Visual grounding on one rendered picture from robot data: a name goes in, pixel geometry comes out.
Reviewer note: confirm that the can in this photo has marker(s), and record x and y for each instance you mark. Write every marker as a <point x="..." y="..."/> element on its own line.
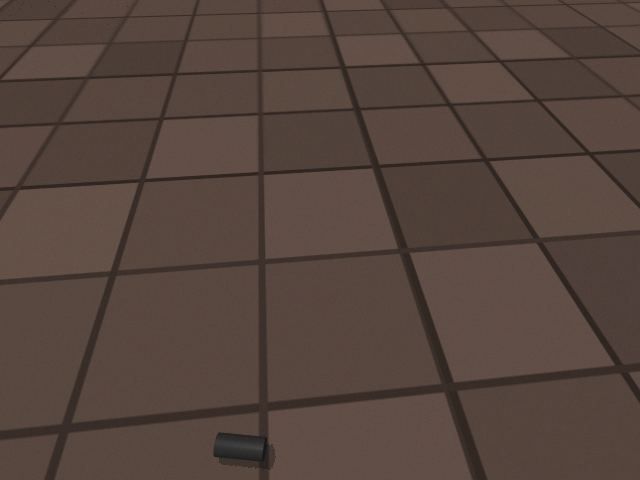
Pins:
<point x="237" y="446"/>

